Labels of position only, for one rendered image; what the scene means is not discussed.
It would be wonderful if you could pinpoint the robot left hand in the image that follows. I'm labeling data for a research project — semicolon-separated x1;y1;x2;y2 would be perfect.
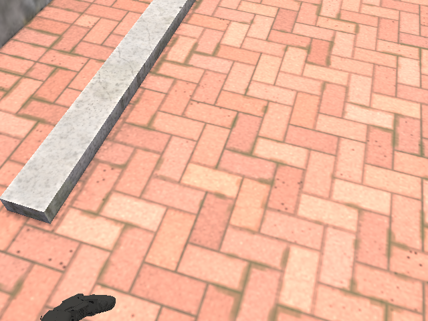
40;294;116;321

